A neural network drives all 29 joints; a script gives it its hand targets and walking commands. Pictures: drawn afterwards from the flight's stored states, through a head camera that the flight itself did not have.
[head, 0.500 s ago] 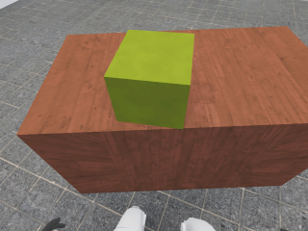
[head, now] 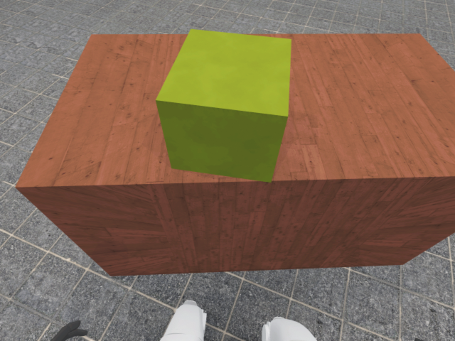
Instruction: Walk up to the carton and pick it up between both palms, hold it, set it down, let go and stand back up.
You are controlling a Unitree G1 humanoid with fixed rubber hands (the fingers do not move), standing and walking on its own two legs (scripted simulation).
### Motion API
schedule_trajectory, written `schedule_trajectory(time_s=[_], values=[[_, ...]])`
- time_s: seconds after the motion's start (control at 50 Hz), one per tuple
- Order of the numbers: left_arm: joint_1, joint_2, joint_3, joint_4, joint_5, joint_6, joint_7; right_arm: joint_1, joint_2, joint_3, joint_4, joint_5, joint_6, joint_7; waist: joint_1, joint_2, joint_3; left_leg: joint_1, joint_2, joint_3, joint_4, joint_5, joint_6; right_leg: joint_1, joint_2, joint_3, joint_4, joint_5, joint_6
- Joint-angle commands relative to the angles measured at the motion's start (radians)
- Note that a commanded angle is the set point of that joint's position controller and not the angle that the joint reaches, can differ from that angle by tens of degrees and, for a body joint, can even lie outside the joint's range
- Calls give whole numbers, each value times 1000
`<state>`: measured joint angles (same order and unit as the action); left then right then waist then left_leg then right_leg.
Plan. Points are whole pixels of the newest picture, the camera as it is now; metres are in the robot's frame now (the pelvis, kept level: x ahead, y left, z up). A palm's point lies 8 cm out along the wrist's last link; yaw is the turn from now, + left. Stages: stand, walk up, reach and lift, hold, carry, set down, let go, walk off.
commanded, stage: walk up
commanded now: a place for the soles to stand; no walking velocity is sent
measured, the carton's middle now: (230, 104) +0.59 +0.03 +0.05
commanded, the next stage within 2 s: none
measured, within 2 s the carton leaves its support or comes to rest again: neither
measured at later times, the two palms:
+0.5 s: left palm out of the picture +0.09 +0.32 -0.10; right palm out of the picture +0.07 -0.32 -0.07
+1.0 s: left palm out of the picture +0.08 +0.32 -0.10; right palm out of the picture +0.08 -0.30 -0.06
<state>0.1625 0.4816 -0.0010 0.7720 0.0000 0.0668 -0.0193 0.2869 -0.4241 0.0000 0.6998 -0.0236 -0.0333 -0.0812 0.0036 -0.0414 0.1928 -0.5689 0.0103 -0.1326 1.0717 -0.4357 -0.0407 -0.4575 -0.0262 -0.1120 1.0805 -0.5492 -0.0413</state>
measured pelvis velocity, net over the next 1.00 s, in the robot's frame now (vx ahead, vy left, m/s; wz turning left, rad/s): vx -0.01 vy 0.02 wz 0.04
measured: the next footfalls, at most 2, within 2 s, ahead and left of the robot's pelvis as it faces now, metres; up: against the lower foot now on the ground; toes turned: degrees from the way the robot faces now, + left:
left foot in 0.30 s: +0.11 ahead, +0.17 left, +0.00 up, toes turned -4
left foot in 0.92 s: +0.11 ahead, +0.16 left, +0.00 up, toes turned -3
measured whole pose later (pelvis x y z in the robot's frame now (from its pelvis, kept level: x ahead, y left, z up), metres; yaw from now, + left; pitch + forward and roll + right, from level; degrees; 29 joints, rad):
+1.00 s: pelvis -0.01 +0.02 +0.01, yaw +3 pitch -5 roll -1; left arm 0.17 0.43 0.00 0.77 0.00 0.06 -0.02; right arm 0.29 -0.42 0.00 0.73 -0.02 -0.04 -0.09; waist 0.00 -0.03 0.20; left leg -0.54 -0.02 -0.12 1.04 -0.41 -0.03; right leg -0.45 -0.06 -0.12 1.15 -0.56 -0.03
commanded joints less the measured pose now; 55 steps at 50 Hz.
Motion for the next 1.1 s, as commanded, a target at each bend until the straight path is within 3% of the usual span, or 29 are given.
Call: schedule_trajectory(time_s=[0.0, 0.02, 0.1, 0.12, 0.16, 0.2, 0.26, 0.3, 0.32, 0.34, 0.36, 0.4, 0.46, 0.5, 0.52, 0.54, 0.56, 0.58, 0.66, 0.76, 0.82, 0.86, 0.9, 0.92, 0.94, 0.96, 0.98, 1.02, 1.08], values=[[33, 343, 188, -59, 43, -59, -3, -48, -277, -109, -21, 9, -20, -49, 81, -106, -196, -364, -52, 32, 181, -188, 94, 235, -437, 703, -720, -138, -129], [-5, 296, 170, -73, 31, -62, 1, -23, -292, -121, -5, 17, -23, -45, 55, -1, -177, -298, -47, 18, 248, -156, 95, 162, -415, 674, -713, -86, -137], [-35, 245, 154, -91, 40, -59, 6, 81, -276, -116, 31, 17, -27, -26, 37, -139, -127, -223, 0, 92, 173, -98, 86, 194, -289, 413, -552, 246, -116], [-20, 259, 154, -84, 46, -58, 11, 66, -268, -113, 15, 10, -30, -29, 54, -205, -159, -236, 5, 102, 139, -121, 84, 244, -335, 438, -554, 243, -149], [37, 224, 150, -89, 37, -62, 11, 67, -294, -118, 50, 19, -38, -21, 65, -65, -230, -146, 10, 146, 106, -118, 88, 285, -335, 383, -469, 417, -186], [28, 230, 150, -98, 34, -61, 15, 85, -249, -112, 32, 20, -39, -22, 43, -56, -230, -107, 20, 153, 49, -103, 91, 219, -339, 407, -466, 522, -179], [-54, 190, 130, -131, 20, -50, 5, 154, -217, -103, 50, 15, -54, -17, -29, -78, -258, 110, -8, 221, -239, 115, 103, 135, -233, 183, -293, 628, -160], [-84, 131, 118, -161, 24, -39, -1, 271, -319, -145, 79, -9, -61, -32, -78, 125, -337, 347, 60, -82, -348, 200, 175, -100, -126, 115, 24, 397, -73], [-67, 110, 122, -180, 9, -35, 2, 224, -443, -161, 27, -6, -57, -33, -79, 364, -368, 336, 312, -652, -563, 178, 348, -231, 19, 117, 160, 72, 12], [-111, 171, 125, -133, 23, -22, 11, 149, -452, -168, 28, -10, -58, -37, -66, 231, -292, 220, 351, -804, -602, 22, 412, -220, -20, 216, 222, -141, 12], [-77, 201, 141, -117, 21, -20, 8, 140, -424, -156, 26, 2, -58, -37, -35, 134, -251, 211, 309, -728, -567, -65, 381, -220, -27, 220, 241, -151, 15], [-60, 174, 142, -97, 12, -35, -2, 83, -408, -150, 10, -14, -45, -42, -24, 191, -172, 151, 237, -595, -492, 152, 338, -200, -29, 206, 159, -91, 11], [23, 192, 156, -66, 24, -28, -16, 16, -391, -144, 1, -13, -40, -47, 2, 260, -224, 53, 262, -579, -469, 43, 346, -59, -31, 227, 118, -84, 10], [91, 181, 154, -46, 24, -47, -16, -65, -376, -134, 3, -12, -35, -49, 69, 273, -214, -148, 210, -407, -348, 80, 244, 160, -74, 215, -120, 50, 2], [162, 198, 171, -41, 44, -53, -22, -14, -316, -116, -2, -2, -27, -46, 97, 44, -238, -264, 90, -251, -141, 46, 182, 322, -82, 316, -324, -93, -12], [217, 267, 176, -30, 47, -61, -16, -60, -206, -85, -21, 5, -26, -53, 158, -217, -225, -469, -91, 14, 144, -133, 106, 396, -261, 533, -615, -191, -14], [108, 317, 176, -42, 47, -56, -7, -65, -267, -107, -12, 11, -22, -57, 126, -105, -176, -435, -58, 15, 207, -182, 81, 239, -376, 697, -762, -253, -52], [29, 332, 182, -78, 43, -56, -9, -74, -312, -135, 1, 13, -22, -57, 97, -85, -146, -375, -34, 11, 247, -153, 82, 184, -413, 714, -810, -346, -73], [4, 262, 164, -78, 39, -72, 12, 33, -317, -133, 55, 7, -25, -24, 42, 4, -51, -273, 18, 61, 171, -67, 73, 174, -326, 539, -670, -63, -47], [33, 227, 164, -89, 39, -74, 15, 62, -293, -118, 60, 15, -30, -19, 74, -77, -200, -248, 19, 86, 91, -56, 71, 363, -275, 402, -549, 163, -71], [26, 226, 147, -94, 40, -65, 14, 52, -285, -112, 66, 14, -35, -19, 61, -65, -230, -100, 24, 141, 23, -129, 78, 248, -336, 399, -489, 370, -160], [-79, 219, 147, -114, 39, -60, -4, 139, -261, -116, 81, 20, -53, -15, -27, -96, -238, 79, 7, 211, -191, 28, 84, 128, -239, 225, -380, 417, -159], [-58, 164, 130, -137, 21, -47, -2, 246, -280, -132, 91, 0, -64, -20, -72, 24, -308, 323, -23, 101, -368, 183, 133, 18, -145, 86, -66, 536, -83], [-90, 128, 128, -174, 18, -42, -2, 263, -417, -163, 79, -11, -63, -34, -89, 249, -339, 359, 231, -452, -535, 210, 247, -157, -17, 84, 163, 287, -2], [-84, 162, 134, -158, 26, -29, 2, 193, -449, -160, 60, 3, -63, -33, -76, 331, -383, 370, 336, -771, -614, 78, 368, -211, 17, 182, 178, -110, 28], [-70, 192, 137, -122, 24, -17, 4, 127, -403, -153, 50, 6, -64, -34, -40, 169, -303, 320, 310, -742, -598, -47, 349, -247, -23, 220, 243, -109, 8], [-96, 190, 140, -109, 14, -15, 2, 116, -392, -144, 44, 5, -60, -38, -32, 155, -193, 238, 278, -679, -591, -17, 325, -239, -26, 207, 214, -101, 17], [1, 189, 145, -56, 28, -28, -2, 77, -381, -147, 47, -9, -49, -42, -21, 279, -186, 193, 219, -503, -490, -39, 287, -193, -68, 197, 144, -50, 13], [52, 193, 150, -69, 25, -29, -19, -3, -395, -146, 19, -25, -41, -30, 0, 315, -201, 26, 194, -472, -516, -80, 289, -26, -35, 152, 54, -64, 7]])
